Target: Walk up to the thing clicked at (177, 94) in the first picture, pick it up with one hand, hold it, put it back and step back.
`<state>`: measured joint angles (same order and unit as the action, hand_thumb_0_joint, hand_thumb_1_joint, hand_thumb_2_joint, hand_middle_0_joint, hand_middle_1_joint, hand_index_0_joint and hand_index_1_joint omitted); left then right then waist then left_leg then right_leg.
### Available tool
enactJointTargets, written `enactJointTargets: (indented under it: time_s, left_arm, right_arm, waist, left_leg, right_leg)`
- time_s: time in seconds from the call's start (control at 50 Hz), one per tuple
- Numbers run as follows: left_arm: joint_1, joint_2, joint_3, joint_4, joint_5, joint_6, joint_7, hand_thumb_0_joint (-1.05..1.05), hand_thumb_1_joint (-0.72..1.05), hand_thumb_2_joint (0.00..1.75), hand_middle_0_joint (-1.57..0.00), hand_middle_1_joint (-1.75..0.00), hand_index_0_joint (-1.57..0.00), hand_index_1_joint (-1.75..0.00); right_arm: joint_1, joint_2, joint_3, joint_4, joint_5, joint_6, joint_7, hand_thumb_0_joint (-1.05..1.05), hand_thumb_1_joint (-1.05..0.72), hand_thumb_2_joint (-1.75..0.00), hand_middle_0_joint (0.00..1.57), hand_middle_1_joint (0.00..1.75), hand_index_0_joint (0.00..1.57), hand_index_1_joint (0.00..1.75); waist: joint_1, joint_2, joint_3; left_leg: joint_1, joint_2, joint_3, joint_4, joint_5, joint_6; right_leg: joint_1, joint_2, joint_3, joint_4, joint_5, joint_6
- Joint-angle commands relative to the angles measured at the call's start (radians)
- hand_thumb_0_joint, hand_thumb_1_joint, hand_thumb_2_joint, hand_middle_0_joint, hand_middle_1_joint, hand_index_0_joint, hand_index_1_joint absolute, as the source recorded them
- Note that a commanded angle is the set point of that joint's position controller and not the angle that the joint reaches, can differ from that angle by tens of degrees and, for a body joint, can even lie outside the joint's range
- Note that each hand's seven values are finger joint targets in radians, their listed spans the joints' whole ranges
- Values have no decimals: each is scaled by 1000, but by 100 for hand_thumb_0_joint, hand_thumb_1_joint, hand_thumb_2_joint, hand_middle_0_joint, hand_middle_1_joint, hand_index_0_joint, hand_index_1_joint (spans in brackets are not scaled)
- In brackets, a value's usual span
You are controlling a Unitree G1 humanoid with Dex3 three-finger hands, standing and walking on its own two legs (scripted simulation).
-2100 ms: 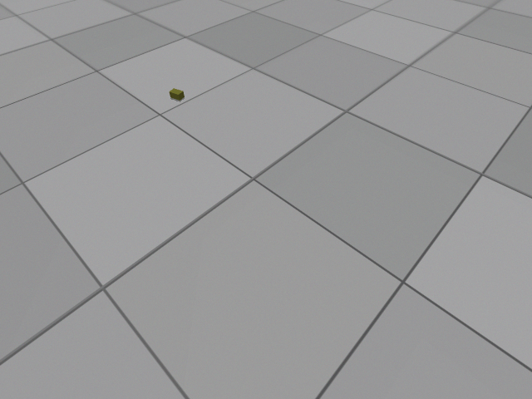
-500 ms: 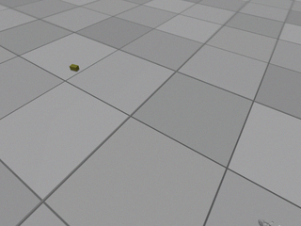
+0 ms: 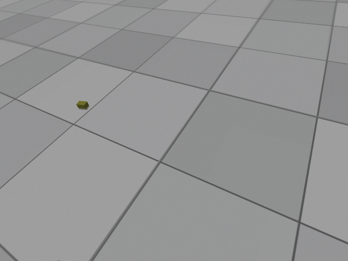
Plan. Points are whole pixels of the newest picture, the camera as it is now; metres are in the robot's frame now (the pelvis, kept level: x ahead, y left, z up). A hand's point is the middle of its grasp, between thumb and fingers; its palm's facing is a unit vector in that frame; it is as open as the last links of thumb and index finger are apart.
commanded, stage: walk up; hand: left
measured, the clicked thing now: (82, 104) +1.59 +0.93 -0.74
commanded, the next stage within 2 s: none
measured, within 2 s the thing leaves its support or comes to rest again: neither
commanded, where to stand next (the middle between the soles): +1.19 +0.80 m, yaw -13 degrees
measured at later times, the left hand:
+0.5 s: hand (48, 192) +0.38 +0.44 -0.13, palm faces -0.16 -0.89 -0.44, open 7.4 cm
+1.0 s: hand (42, 144) +0.56 +0.53 -0.11, palm faces -0.08 -0.85 -0.51, open 7.4 cm
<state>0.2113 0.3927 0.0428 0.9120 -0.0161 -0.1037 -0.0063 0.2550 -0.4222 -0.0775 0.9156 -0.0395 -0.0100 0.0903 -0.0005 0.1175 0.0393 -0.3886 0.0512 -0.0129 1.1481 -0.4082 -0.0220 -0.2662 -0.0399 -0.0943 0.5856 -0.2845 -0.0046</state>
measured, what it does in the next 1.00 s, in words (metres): walks ahead: left foot, then right foot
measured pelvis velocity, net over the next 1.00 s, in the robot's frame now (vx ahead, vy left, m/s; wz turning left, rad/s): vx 0.49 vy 0.23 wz -0.10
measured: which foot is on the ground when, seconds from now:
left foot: up 0.00-0.22, down 0.24-0.70, up 0.72-1.00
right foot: down 0.00-0.26, up 0.28-0.66, down 0.68-1.00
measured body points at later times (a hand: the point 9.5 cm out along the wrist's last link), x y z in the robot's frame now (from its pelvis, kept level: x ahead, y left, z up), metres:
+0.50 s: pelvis +0.27 +0.16 +0.01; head +0.29 +0.16 +0.46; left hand +0.38 +0.49 -0.10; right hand +0.27 -0.17 -0.10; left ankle +0.27 +0.24 -0.73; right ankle +0.34 +0.02 -0.67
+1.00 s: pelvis +0.49 +0.23 +0.00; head +0.50 +0.19 +0.45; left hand +0.57 +0.57 -0.07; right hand +0.57 -0.11 -0.12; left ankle +0.62 +0.42 -0.67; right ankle +0.47 +0.08 -0.73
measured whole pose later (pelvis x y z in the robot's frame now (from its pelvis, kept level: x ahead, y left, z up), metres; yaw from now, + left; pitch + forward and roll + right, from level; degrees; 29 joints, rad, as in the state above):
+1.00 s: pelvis +0.49 +0.23 +0.00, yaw -6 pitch -3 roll -2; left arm 0.32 0.40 0.04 0.93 0.01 -0.12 0.03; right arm 0.22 -0.47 -0.12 0.82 -0.05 0.03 0.12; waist 0.01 0.14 0.06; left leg -0.57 0.14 -0.12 0.93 -0.21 -0.03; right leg -0.16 -0.07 -0.12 0.51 -0.30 0.02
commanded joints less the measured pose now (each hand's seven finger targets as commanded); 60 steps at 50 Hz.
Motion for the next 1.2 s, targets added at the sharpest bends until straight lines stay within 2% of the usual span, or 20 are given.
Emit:
enactJointTargets:
  time_s: [0.0, 0.12, 0.2, 0.22, 0.24, 0.26, 0.28, 0.36, 0.48, 0.58, 0.64, 0.66, 0.68, 0.72, 0.82, 1.0, 1.08, 1.12, 1.14, 1.18]
  left_arm:
    - [21, 325, 85, -50, -1, -30, 33, 0, 90, 90, -20, -30, -20, -30]
    - [-13, 383, 88, -62, 23, -56, 31, 0, 90, 90, -20, -30, -20, -30]
    - [-9, 362, 81, -44, 29, -39, 31, 0, 90, 90, -20, -30, -20, -30]
    - [49, 305, 63, -43, 29, -35, 33, 0, 90, 90, -20, -30, -20, -30]
    - [119, 195, 27, -39, 21, -33, 31, 0, 90, 90, -20, -30, -20, -30]
    - [147, 229, 29, -41, 0, -25, 47, 0, 90, 90, -20, -30, -20, -30]
    - [126, 264, 28, -21, 9, -23, 61, 0, 90, 90, -20, -30, -20, -30]
    - [132, 300, 52, 38, -17, -9, 35, 0, 90, 90, -20, -30, -20, -30]
    - [25, 241, 47, -9, -1, 9, 22, 0, 90, 90, -20, -30, -20, -30]
    - [-14, 222, 60, -27, 2, 11, 12, 0, 90, 90, -20, -30, -20, -30]
    - [195, 266, 94, 24, 10, 10, 34, 0, 90, 90, -20, -30, -20, -30]
    - [294, 324, 117, 33, 17, 5, 47, 0, 90, 90, -20, -30, -20, -30]
    - [290, 380, 126, 2, 18, 4, 60, 0, 90, 90, -20, -30, -20, -30]
    - [176, 373, 115, -39, -1, 11, 77, 0, 90, 90, -20, -30, -20, -30]
    - [57, 306, 93, -55, 8, -25, 64, 0, 90, 90, -20, -30, -20, -30]
    - [84, 367, 101, -48, 36, -48, 53, 0, 90, 90, -20, -30, -20, -30]
    - [23, 385, 98, -54, 34, -27, 57, 0, 90, 90, -20, -30, -20, -30]
    - [117, 240, 50, -55, 34, -16, 55, 0, 90, 90, -20, -30, -20, -30]
    - [163, 199, 33, -67, 6, -9, 59, 0, 90, 90, -20, -30, -20, -30]
    - [122, 301, 49, -17, 14, 2, 81, 0, 90, 90, -20, -30, -20, -30]
  right_arm:
    - [-30, -196, -68, -121, 4, -18, 14, 0, -90, -90, 20, 30, 20, 30]
    - [-164, -191, -85, -164, 2, -8, 68, 0, -90, -90, 20, 30, 20, 30]
    - [44, -236, -127, -85, -7, -15, 56, 0, -90, -90, 20, 30, 20, 30]
    - [197, -287, -149, -43, -14, -20, 38, 0, -90, -90, 20, 30, 20, 30]
    - [259, -353, -163, -40, -20, -28, 18, 0, -90, -90, 20, 30, 20, 30]
    - [141, -410, -163, -88, 5, -32, 6, 0, -90, -90, 20, 30, 20, 30]
    - [47, -410, -168, -109, 29, -26, -1, 0, -90, -90, 20, 30, 20, 30]
    - [-50, -254, -111, -140, 17, -43, -12, 0, -90, -90, 20, 30, 20, 30]
    - [-32, -222, -92, -164, -6, -49, -7, 0, -90, -90, 20, 30, 20, 30]
    - [-50, -214, -84, -191, -14, -31, 0, 0, -90, -90, 20, 30, 20, 30]
    - [-31, -196, -75, -204, -10, -26, -5, 0, -90, -90, 20, 30, 20, 30]
    - [31, -163, -62, -205, -6, -28, -8, 0, -90, -90, 20, 30, 20, 30]
    - [101, -140, -50, -203, -7, -19, -9, 0, -90, -90, 20, 30, 20, 30]
    - [62, -267, -81, -177, -17, 10, -26, 0, -90, -90, 20, 30, 20, 30]
    - [88, -205, -69, -126, 8, 15, 2, 0, -90, -90, 20, 30, 20, 30]
    - [-112, -167, -78, -181, -13, 19, 55, 0, -90, -90, 20, 30, 20, 30]
    - [-5, -200, -111, -131, -19, 14, 48, 0, -90, -90, 20, 30, 20, 30]
    - [216, -314, -153, -69, -30, 8, 18, 0, -90, -90, 20, 30, 20, 30]
    - [150, -403, -160, -108, -19, 0, 5, 0, -90, -90, 20, 30, 20, 30]
    - [64, -372, -156, -135, 20, 10, -10, 0, -90, -90, 20, 30, 20, 30]
  waist:
    - [-21, -201, 20]
    - [-26, -251, 46]
    - [-151, -65, -93]
    - [-222, 98, -175]
    - [-227, 333, -161]
    - [-163, 295, -179]
    - [-121, 243, -159]
    - [-48, 92, -64]
    - [-46, 35, 26]
    - [-26, -56, 29]
    - [89, -205, -122]
    - [135, -329, -191]
    - [101, -413, -218]
    - [74, -188, -145]
    - [-12, -197, 19]
    - [15, -267, 41]
    - [-93, -191, -61]
    - [-201, 203, -172]
    - [-152, 375, -143]
    - [-114, 202, -114]
  left_leg:
    - [-175, 97, -65, -117, 117, 13]
    - [26, 126, 7, -432, 320, 10]
    - [393, 17, 130, -511, 218, 44]
    - [576, 7, 90, -564, 103, 87]
    - [632, 184, -221, -726, -76, 124]
    - [624, 343, -555, -891, -154, 189]
    - [515, 373, -595, -934, -216, 241]
    - [279, 205, -135, -849, 209, 127]
    - [217, 205, -11, -917, 320, 228]
    - [95, 177, 28, -867, 253, 173]
    - [74, 98, 119, -485, 570, 89]
    - [-55, 21, 135, -221, 384, 38]
    - [-276, -62, 58, -58, -150, 0]
    - [-345, 3, -99, 120, -119, -17]
    - [-162, 19, -135, -10, 117, 15]
    - [-69, 118, 5, -419, 267, 7]
    - [207, 53, 98, -552, 191, 42]
    - [475, 89, -75, -696, -56, 108]
    - [534, 283, -486, -866, -101, 147]
    - [393, 328, -478, -882, -168, 231]
  right_leg:
    - [68, -239, 243, -298, 237, -209]
    - [-153, -203, 111, -332, -40, -176]
    - [-229, -163, 36, 48, 162, -129]
    - [-313, -99, 4, 365, 170, -91]
    - [-502, 40, 41, 616, -214, -59]
    - [-579, 84, 94, 712, -261, -61]
    - [-547, 9, 158, 774, -214, -76]
    - [-371, -68, 167, 541, -9, -44]
    - [-304, -59, 64, 238, 31, -7]
    - [-37, -13, -16, 75, 165, -31]
    - [302, 0, -13, -67, 149, -66]
    - [458, -129, 211, -165, 1, -109]
    - [579, -381, 610, -218, -58, -191]
    - [387, -460, 770, -281, -242, -321]
    - [49, -230, 223, -305, 145, -159]
    - [-28, -207, 49, -263, 120, -163]
    - [-102, -228, 40, -62, 116, -139]
    - [-278, -75, -11, 473, 7, -69]
    - [-524, 100, 36, 614, -290, -29]
    - [-493, -12, 137, 702, -216, -58]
